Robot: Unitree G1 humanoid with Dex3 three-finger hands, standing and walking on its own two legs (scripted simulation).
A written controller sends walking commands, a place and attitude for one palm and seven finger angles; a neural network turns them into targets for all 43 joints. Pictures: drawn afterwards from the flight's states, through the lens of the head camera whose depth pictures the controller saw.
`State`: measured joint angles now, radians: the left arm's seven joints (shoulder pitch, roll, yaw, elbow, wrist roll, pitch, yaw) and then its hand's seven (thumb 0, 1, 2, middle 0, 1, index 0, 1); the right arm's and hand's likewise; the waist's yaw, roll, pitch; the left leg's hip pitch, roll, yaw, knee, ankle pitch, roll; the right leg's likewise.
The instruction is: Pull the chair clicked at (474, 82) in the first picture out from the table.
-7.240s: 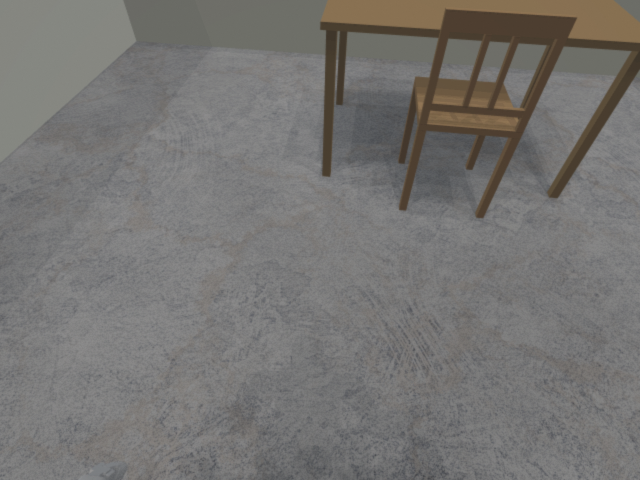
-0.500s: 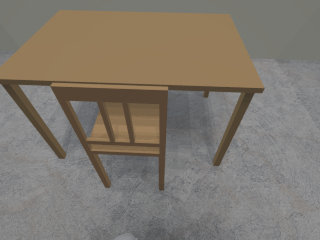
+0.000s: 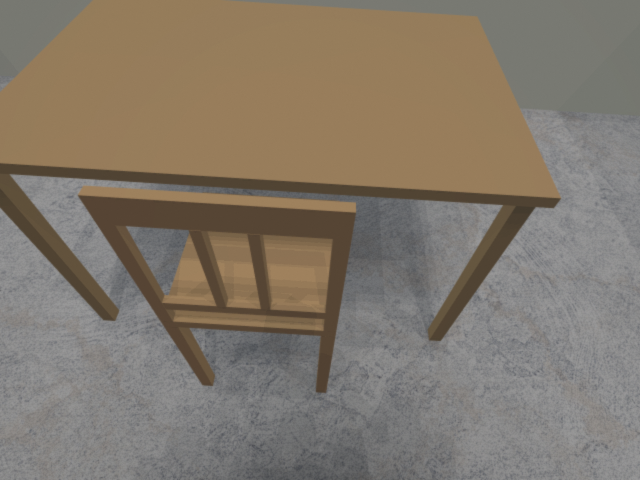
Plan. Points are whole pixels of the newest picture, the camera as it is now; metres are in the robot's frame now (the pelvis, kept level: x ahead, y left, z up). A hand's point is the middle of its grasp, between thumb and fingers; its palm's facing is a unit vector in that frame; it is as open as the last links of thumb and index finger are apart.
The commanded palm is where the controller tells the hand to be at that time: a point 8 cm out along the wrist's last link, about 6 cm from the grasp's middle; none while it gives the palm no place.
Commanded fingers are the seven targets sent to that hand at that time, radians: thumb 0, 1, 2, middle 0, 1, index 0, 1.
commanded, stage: come to a stop and stand still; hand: left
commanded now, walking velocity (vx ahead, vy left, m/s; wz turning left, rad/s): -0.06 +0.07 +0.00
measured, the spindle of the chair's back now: (211, 269) +0.45 +0.22 -0.11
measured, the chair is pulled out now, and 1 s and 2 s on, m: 0.00 0.00 0.00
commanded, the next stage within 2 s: look again from close up in 0.90 s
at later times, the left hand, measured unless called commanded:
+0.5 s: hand out of the picture +0.00 +0.18 -0.18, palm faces +0.07 -0.98 -0.21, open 7.3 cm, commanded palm none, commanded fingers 0.00 0.90 0.90 -0.20 -0.30 -0.20 -0.30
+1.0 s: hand out of the picture -0.05 +0.16 -0.18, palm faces +0.04 -0.99 -0.16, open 7.4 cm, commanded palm none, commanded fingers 0.00 0.90 0.90 -0.20 -0.30 -0.20 -0.30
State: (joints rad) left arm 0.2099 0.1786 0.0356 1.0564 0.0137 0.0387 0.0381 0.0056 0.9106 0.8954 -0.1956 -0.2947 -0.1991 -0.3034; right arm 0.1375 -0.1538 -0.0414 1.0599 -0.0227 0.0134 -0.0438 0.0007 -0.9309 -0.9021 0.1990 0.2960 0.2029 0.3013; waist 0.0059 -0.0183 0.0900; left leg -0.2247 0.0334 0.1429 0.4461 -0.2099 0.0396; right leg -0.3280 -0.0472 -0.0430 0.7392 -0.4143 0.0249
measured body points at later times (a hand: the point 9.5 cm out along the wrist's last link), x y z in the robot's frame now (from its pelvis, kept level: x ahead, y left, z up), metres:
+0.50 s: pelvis -0.03 +0.00 +0.00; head -0.02 +0.01 +0.44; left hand +0.00 +0.23 -0.16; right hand +0.00 -0.24 -0.16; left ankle -0.06 +0.11 -0.74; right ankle +0.00 -0.14 -0.74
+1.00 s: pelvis -0.02 +0.00 +0.00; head -0.01 +0.00 +0.45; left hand -0.05 +0.21 -0.16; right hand -0.04 -0.20 -0.16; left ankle -0.06 +0.11 -0.74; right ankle +0.00 -0.14 -0.74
